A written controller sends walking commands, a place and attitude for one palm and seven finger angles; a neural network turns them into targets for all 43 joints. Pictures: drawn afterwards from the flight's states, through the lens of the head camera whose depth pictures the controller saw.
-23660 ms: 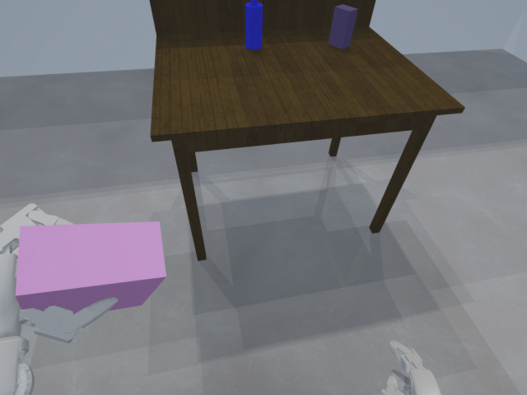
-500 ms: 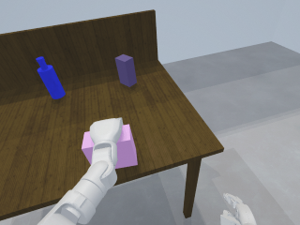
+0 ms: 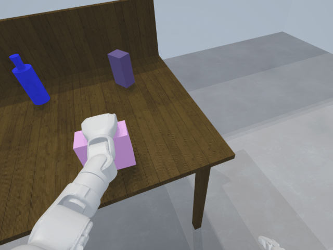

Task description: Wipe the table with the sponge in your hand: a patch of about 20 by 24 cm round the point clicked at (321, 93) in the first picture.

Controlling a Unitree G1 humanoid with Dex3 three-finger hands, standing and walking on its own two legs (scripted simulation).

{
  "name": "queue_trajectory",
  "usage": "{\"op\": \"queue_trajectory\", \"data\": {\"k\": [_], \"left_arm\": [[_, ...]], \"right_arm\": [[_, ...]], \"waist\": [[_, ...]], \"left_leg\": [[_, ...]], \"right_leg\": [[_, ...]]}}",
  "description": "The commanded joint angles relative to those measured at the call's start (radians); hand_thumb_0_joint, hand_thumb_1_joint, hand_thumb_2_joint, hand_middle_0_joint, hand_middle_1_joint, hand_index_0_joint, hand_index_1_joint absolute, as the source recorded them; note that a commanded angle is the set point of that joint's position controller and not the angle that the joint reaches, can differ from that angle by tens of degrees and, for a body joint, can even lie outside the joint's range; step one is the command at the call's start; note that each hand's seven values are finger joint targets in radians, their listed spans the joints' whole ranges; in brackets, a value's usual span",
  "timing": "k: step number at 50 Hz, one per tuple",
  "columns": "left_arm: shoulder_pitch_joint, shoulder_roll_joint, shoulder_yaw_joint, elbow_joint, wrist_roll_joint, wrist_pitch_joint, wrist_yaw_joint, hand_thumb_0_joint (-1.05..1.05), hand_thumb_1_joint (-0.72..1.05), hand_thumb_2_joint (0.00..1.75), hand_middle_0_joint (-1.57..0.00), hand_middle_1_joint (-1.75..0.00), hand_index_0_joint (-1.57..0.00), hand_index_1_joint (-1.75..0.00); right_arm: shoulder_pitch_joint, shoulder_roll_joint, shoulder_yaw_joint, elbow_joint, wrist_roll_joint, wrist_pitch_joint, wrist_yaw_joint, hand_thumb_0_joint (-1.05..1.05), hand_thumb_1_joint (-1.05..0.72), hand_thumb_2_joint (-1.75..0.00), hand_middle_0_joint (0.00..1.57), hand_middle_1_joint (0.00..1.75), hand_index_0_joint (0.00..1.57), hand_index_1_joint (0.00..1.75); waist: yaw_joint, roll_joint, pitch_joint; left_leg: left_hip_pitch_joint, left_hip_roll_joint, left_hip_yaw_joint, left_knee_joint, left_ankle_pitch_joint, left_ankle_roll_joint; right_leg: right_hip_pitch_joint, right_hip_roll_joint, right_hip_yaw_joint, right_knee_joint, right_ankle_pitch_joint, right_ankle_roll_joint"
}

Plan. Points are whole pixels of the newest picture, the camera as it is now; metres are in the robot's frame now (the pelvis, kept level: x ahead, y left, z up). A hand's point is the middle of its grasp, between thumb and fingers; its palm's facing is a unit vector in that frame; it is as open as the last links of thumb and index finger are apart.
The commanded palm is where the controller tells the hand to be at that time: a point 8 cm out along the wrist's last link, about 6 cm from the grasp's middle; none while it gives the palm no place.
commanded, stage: wipe forward along the third lane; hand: left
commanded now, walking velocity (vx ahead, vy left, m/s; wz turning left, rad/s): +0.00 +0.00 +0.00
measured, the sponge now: (109, 154) +0.38 +0.20 +0.01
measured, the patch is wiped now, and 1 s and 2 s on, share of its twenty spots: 0.90 0.95 0.95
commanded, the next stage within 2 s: wipe back along the third lane in 1.04 s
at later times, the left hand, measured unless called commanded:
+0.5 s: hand (104, 128) +0.44 +0.21 +0.06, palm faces -0.07 -0.01 -1.00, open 10.1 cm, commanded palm +0.42 +0.21 +0.09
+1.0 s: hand (102, 117) +0.48 +0.23 +0.06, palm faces -0.09 +0.00 -1.00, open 10.1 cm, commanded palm +0.47 +0.23 +0.10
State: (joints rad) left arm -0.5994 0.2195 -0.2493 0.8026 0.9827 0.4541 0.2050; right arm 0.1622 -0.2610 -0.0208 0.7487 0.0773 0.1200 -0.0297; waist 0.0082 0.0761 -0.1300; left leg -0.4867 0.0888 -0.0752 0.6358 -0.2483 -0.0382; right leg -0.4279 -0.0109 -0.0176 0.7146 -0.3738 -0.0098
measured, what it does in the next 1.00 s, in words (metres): stands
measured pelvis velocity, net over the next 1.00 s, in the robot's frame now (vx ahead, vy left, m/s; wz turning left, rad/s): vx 0.01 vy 0.04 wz -0.03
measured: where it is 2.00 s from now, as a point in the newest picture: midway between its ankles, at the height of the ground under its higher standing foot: outside the picture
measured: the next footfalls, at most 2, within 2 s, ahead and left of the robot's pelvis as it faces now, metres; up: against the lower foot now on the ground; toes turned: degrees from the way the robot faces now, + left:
none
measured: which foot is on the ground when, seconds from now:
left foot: down 0.00-1.00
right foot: down 0.00-1.00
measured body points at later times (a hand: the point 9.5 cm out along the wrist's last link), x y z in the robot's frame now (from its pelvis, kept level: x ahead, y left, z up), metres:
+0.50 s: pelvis +0.00 +0.01 +0.00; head +0.02 -0.01 +0.45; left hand +0.43 +0.21 +0.12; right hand +0.11 -0.24 -0.14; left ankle +0.05 +0.19 -0.72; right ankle -0.01 -0.11 -0.72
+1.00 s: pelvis +0.01 +0.04 -0.01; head +0.06 +0.03 +0.44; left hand +0.48 +0.23 +0.12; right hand +0.06 -0.23 -0.14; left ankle +0.05 +0.20 -0.72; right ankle -0.01 -0.11 -0.72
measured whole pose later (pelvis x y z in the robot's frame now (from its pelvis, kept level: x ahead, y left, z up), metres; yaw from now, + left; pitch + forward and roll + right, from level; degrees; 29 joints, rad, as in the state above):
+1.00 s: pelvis +0.01 +0.04 -0.01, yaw -2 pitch +14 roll -1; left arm -0.96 0.32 -0.15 1.18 1.02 0.40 0.24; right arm 0.24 -0.24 -0.03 0.79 0.06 0.11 -0.01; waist -0.09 0.05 -0.15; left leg -0.68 0.08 -0.05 0.71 -0.27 -0.06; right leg -0.59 -0.02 0.02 0.70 -0.35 0.04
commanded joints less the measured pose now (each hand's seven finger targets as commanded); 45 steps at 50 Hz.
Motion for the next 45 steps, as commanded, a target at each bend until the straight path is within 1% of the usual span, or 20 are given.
{"op": "queue_trajectory", "data": {"k": [1,2,4,6,7,10,12,13,15,21,22,24,27,28,30,32,37,39,42,45], "left_arm": [[-0.321,0.164,0.051,-0.013,0.021,-0.012,0.02,0.0,0.1,1.3,-1.2,-1.6,-1.2,-1.6],[-0.302,0.193,0.091,-0.01,0.022,-0.017,0.023,0.0,0.1,1.3,-1.2,-1.6,-1.2,-1.6],[-0.343,0.122,0.021,-0.015,0.021,-0.025,0.023,0.0,0.1,1.3,-1.2,-1.6,-1.2,-1.6],[-0.35,0.183,0.07,0.024,0.027,-0.028,0.03,0.0,0.1,1.3,-1.2,-1.6,-1.2,-1.6],[-0.335,0.224,0.114,0.027,0.02,-0.03,0.031,0.0,0.1,1.3,-1.2,-1.6,-1.2,-1.6],[-0.396,0.168,0.05,0.056,0.032,-0.033,0.035,0.0,0.1,1.3,-1.2,-1.6,-1.2,-1.6],[-0.419,0.211,0.093,0.08,0.037,-0.033,0.039,0.0,0.1,1.3,-1.2,-1.6,-1.2,-1.6],[-0.439,0.18,0.055,0.074,0.035,-0.037,0.039,0.0,0.1,1.3,-1.2,-1.6,-1.2,-1.6],[-0.432,0.196,0.077,0.095,0.035,-0.041,0.044,0.0,0.1,1.3,-1.2,-1.6,-1.2,-1.6],[-0.482,0.222,0.087,0.142,0.045,-0.043,0.051,0.0,0.1,1.3,-1.2,-1.6,-1.2,-1.6],[-0.476,0.237,0.115,0.146,0.039,-0.044,0.052,0.0,0.1,1.3,-1.2,-1.6,-1.2,-1.6],[-0.503,0.224,0.087,0.151,0.043,-0.045,0.052,0.0,0.1,1.3,-1.2,-1.6,-1.2,-1.6],[-0.529,0.298,0.145,0.167,0.049,-0.045,0.053,0.0,0.1,1.3,-1.2,-1.6,-1.2,-1.6],[-0.536,0.25,0.095,0.176,0.051,-0.044,0.05,0.0,0.1,1.3,-1.2,-1.6,-1.2,-1.6],[-0.534,0.232,0.09,0.192,0.052,-0.045,0.051,0.0,0.1,1.3,-1.2,-1.6,-1.2,-1.6],[-0.545,0.246,0.114,0.193,0.044,-0.047,0.048,0.0,0.1,1.3,-1.2,-1.6,-1.2,-1.6],[-0.627,0.266,0.116,0.221,0.055,-0.046,0.052,0.0,0.1,1.3,-1.2,-1.6,-1.2,-1.6],[-0.659,0.242,0.084,0.236,0.065,-0.046,0.055,0.0,0.1,1.3,-1.2,-1.6,-1.2,-1.6],[-0.661,0.252,0.112,0.253,0.058,-0.048,0.057,0.0,0.1,1.3,-1.2,-1.6,-1.2,-1.6],[-0.703,0.254,0.094,0.268,0.058,-0.043,0.061,0.0,0.1,1.3,-1.2,-1.6,-1.2,-1.6]], "right_arm": [[-0.116,-0.105,-0.029,-0.135,-0.002,-0.046,-0.008,0.0,-0.9,-0.9,0.2,0.3,0.2,0.3],[-0.111,-0.108,-0.032,-0.133,-0.006,-0.045,-0.008,0.0,-0.9,-0.9,0.2,0.3,0.2,0.3],[-0.099,-0.1,-0.034,-0.136,-0.002,-0.046,-0.004,0.0,-0.9,-0.9,0.2,0.3,0.2,0.3],[-0.084,-0.107,-0.036,-0.125,-0.006,-0.044,-0.005,0.0,-0.9,-0.9,0.2,0.3,0.2,0.3],[-0.085,-0.11,-0.036,-0.124,-0.007,-0.042,-0.007,0.0,-0.9,-0.9,0.2,0.3,0.2,0.3],[-0.073,-0.106,-0.035,-0.119,-0.004,-0.042,-0.005,0.0,-0.9,-0.9,0.2,0.3,0.2,0.3],[-0.065,-0.112,-0.037,-0.109,-0.009,-0.041,-0.005,0.0,-0.9,-0.9,0.2,0.3,0.2,0.3],[-0.061,-0.109,-0.036,-0.114,-0.008,-0.041,-0.004,0.0,-0.9,-0.9,0.2,0.3,0.2,0.3],[-0.042,-0.109,-0.042,-0.105,-0.011,-0.042,-0.003,0.0,-0.9,-0.9,0.2,0.3,0.2,0.3],[-0.027,-0.115,-0.039,-0.099,-0.012,-0.035,-0.001,0.0,-0.9,-0.9,0.2,0.3,0.2,0.3],[-0.025,-0.115,-0.041,-0.097,-0.015,-0.035,-0.001,0.0,-0.9,-0.9,0.2,0.3,0.2,0.3],[-0.016,-0.116,-0.041,-0.097,-0.014,-0.034,0.0,0.0,-0.9,-0.9,0.2,0.3,0.2,0.3],[-0.005,-0.123,-0.042,-0.089,-0.015,-0.032,-0.001,0.0,-0.9,-0.9,0.2,0.3,0.2,0.3],[-0.002,-0.119,-0.039,-0.093,-0.014,-0.033,0.0,0.0,-0.9,-0.9,0.2,0.3,0.2,0.3],[0.013,-0.119,-0.044,-0.087,-0.016,-0.033,0.006,0.0,-0.9,-0.9,0.2,0.3,0.2,0.3],[0.013,-0.12,-0.044,-0.088,-0.018,-0.03,0.007,0.0,-0.9,-0.9,0.2,0.3,0.2,0.3],[0.035,-0.126,-0.047,-0.069,-0.02,-0.031,0.007,0.0,-0.9,-0.9,0.2,0.3,0.2,0.3],[0.049,-0.127,-0.051,-0.061,-0.02,-0.033,0.009,0.0,-0.9,-0.9,0.2,0.3,0.2,0.3],[0.06,-0.125,-0.056,-0.054,-0.023,-0.035,0.013,0.0,-0.9,-0.9,0.2,0.3,0.2,0.3],[0.075,-0.128,-0.053,-0.051,-0.023,-0.035,0.014,0.0,-0.9,-0.9,0.2,0.3,0.2,0.3]], "waist": [[-0.019,-0.183,-0.127],[-0.001,-0.174,-0.151],[-0.027,-0.162,-0.159],[-0.025,-0.182,-0.163],[-0.009,-0.184,-0.179],[-0.038,-0.156,-0.148],[-0.032,-0.149,-0.16],[-0.045,-0.137,-0.173],[-0.045,-0.161,-0.209],[-0.061,-0.167,-0.195],[-0.049,-0.152,-0.209],[-0.067,-0.162,-0.204],[-0.059,-0.135,-0.227],[-0.07,-0.122,-0.213],[-0.072,-0.131,-0.229],[-0.067,-0.13,-0.24],[-0.09,-0.108,-0.237],[-0.111,-0.104,-0.238],[-0.101,-0.091,-0.274],[-0.119,-0.099,-0.274]], "left_leg": [[0.085,-0.102,0.109,-0.038,0.008,0.062],[0.087,-0.1,0.102,-0.042,0.023,0.06],[0.097,-0.101,0.11,-0.032,0.024,0.064],[0.083,-0.1,0.111,-0.028,0.022,0.065],[0.072,-0.099,0.105,-0.035,0.029,0.063],[0.075,-0.097,0.107,-0.033,0.014,0.063],[0.075,-0.093,0.1,-0.036,0.019,0.061],[0.081,-0.096,0.106,-0.031,0.018,0.064],[0.079,-0.094,0.11,-0.02,0.037,0.066],[0.057,-0.09,0.109,-0.018,0.039,0.064],[0.062,-0.089,0.105,-0.022,0.053,0.064],[0.06,-0.09,0.11,-0.015,0.051,0.065],[0.053,-0.087,0.106,-0.017,0.059,0.063],[0.056,-0.091,0.107,-0.016,0.055,0.064],[0.062,-0.086,0.109,-0.01,0.064,0.064],[0.058,-0.086,0.105,-0.012,0.078,0.063],[0.053,-0.082,0.1,-0.011,0.064,0.062],[0.059,-0.08,0.101,0.0,0.065,0.064],[0.064,-0.076,0.096,0.003,0.087,0.062],[0.053,-0.076,0.102,0.005,0.068,0.065]], "right_leg": [[-0.015,0.034,-0.024,-0.179,0.186,-0.015],[-0.003,0.039,-0.024,-0.179,0.199,-0.02],[-0.016,0.038,-0.029,-0.173,0.206,-0.016],[-0.009,0.036,-0.024,-0.175,0.21,-0.013],[0.011,0.038,-0.02,-0.179,0.221,-0.014],[-0.036,0.038,-0.029,-0.174,0.189,-0.014],[-0.044,0.043,-0.031,-0.174,0.182,-0.019],[-0.042,0.041,-0.028,-0.17,0.184,-0.015],[-0.022,0.04,-0.027,-0.166,0.222,-0.012],[-0.039,0.039,-0.028,-0.163,0.231,-0.009],[-0.034,0.042,-0.031,-0.164,0.242,-0.012],[-0.041,0.041,-0.031,-0.162,0.244,-0.008],[-0.036,0.042,-0.03,-0.16,0.242,-0.011],[-0.05,0.044,-0.035,-0.154,0.234,-0.011],[-0.056,0.046,-0.037,-0.152,0.246,-0.012],[-0.052,0.049,-0.039,-0.153,0.261,-0.014],[-0.092,0.052,-0.042,-0.15,0.228,-0.016],[-0.117,0.053,-0.044,-0.14,0.225,-0.015],[-0.112,0.057,-0.046,-0.135,0.242,-0.019],[-0.123,0.057,-0.044,-0.137,0.226,-0.012]]}}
